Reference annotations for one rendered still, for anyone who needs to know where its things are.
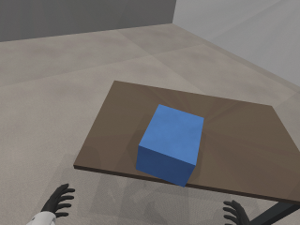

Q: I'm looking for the left robot forearm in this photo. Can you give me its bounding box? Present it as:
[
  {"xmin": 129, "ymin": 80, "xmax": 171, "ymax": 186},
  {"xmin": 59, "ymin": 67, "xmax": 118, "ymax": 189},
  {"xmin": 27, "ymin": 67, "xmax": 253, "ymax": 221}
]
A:
[{"xmin": 26, "ymin": 211, "xmax": 56, "ymax": 225}]

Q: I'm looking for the carton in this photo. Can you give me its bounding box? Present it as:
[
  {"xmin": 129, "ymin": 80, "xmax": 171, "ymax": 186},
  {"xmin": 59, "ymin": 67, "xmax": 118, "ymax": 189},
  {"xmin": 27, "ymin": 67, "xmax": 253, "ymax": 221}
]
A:
[{"xmin": 136, "ymin": 104, "xmax": 204, "ymax": 188}]

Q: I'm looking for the left robot hand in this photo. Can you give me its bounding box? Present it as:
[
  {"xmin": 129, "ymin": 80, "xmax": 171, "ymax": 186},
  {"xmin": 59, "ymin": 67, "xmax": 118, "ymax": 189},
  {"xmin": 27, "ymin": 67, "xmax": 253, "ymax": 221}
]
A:
[{"xmin": 40, "ymin": 183, "xmax": 75, "ymax": 218}]

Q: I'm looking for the table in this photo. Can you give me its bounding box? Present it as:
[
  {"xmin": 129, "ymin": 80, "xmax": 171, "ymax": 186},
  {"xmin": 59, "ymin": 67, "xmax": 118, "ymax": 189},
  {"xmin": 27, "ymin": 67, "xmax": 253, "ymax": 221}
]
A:
[{"xmin": 73, "ymin": 81, "xmax": 300, "ymax": 225}]

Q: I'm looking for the right robot hand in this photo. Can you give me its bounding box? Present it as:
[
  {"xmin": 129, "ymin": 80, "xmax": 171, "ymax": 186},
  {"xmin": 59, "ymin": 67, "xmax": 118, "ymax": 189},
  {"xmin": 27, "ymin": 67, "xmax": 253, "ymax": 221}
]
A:
[{"xmin": 222, "ymin": 200, "xmax": 251, "ymax": 225}]

